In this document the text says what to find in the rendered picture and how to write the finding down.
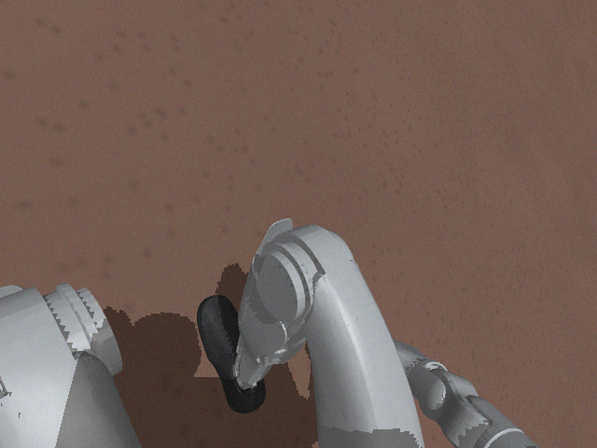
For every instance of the right robot arm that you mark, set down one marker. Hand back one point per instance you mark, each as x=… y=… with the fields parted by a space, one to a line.
x=465 y=419

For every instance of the right robot foot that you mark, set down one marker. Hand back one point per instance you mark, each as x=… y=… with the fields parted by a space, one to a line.
x=217 y=321

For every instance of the right robot hand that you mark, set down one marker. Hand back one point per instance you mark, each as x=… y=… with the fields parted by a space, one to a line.
x=409 y=356

